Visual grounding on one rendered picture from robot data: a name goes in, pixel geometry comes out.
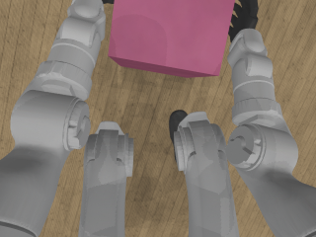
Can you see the carton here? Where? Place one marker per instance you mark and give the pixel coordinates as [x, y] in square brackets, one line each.
[184, 38]

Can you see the robot right hand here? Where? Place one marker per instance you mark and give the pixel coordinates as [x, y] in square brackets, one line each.
[246, 17]

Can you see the right robot forearm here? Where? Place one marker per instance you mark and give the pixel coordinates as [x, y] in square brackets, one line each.
[253, 82]

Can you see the robot left upper arm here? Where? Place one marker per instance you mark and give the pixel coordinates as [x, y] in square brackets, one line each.
[46, 127]

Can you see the robot right foot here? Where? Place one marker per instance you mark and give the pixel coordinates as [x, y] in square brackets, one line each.
[175, 118]

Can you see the robot left shin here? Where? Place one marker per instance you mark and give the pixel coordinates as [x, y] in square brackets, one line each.
[90, 146]

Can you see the robot right upper arm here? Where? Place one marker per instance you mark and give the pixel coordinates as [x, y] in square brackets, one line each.
[265, 157]

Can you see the left robot forearm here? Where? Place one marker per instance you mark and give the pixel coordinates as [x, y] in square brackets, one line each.
[74, 53]

